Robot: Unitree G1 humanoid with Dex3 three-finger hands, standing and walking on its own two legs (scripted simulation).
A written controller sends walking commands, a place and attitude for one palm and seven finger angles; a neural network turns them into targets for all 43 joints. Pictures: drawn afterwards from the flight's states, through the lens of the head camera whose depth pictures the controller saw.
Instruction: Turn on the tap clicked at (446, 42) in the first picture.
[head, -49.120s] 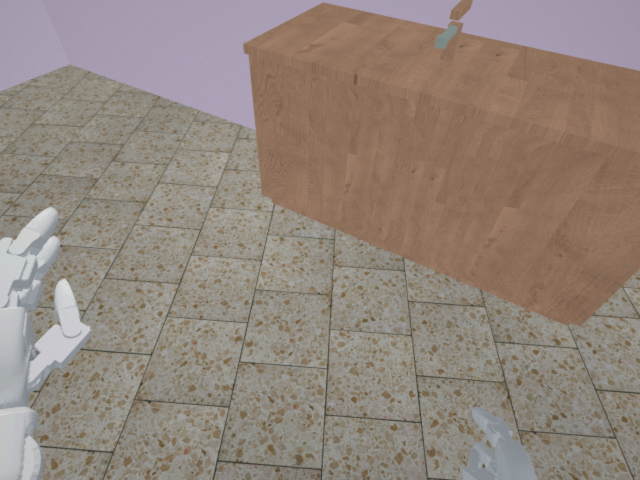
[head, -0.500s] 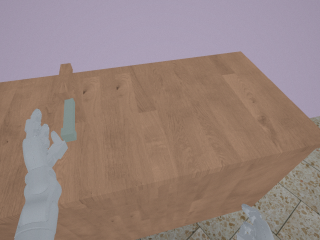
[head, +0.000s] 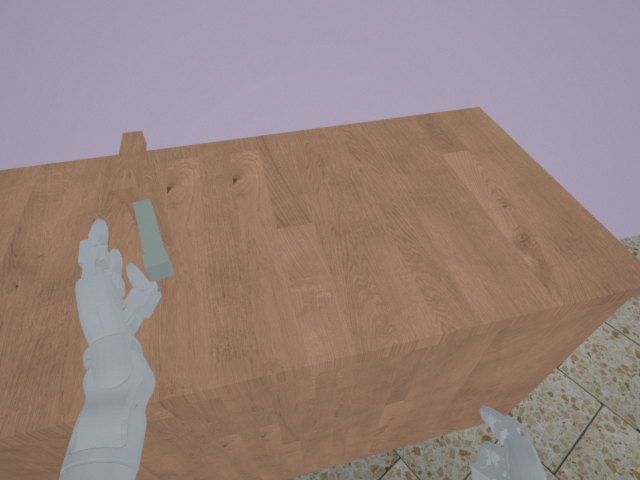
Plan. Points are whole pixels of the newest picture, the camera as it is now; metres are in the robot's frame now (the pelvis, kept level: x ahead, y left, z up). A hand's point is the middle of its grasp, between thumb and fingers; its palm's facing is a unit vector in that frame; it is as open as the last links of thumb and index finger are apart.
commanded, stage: push the lever round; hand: left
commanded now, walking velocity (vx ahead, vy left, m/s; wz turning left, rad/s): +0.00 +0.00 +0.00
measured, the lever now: (158, 265) +0.34 +0.24 +0.09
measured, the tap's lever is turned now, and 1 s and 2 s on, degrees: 12 38 63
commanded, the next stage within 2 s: none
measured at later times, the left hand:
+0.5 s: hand (192, 278) +0.33 +0.19 +0.09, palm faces +0.61 -0.79 -0.06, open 7.6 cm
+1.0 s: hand (217, 264) +0.35 +0.16 +0.09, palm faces +0.68 -0.73 -0.07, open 7.7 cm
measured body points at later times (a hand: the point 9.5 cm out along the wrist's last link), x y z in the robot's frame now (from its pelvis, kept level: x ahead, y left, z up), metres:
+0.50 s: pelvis +0.00 -0.01 +0.00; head +0.00 -0.02 +0.45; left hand +0.29 +0.23 +0.10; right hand +0.18 -0.24 -0.09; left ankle +0.03 +0.11 -0.72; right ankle -0.01 -0.09 -0.72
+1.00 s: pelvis +0.00 -0.02 +0.00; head +0.00 -0.03 +0.45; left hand +0.31 +0.20 +0.10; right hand +0.18 -0.25 -0.10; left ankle +0.03 +0.11 -0.72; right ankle -0.01 -0.09 -0.72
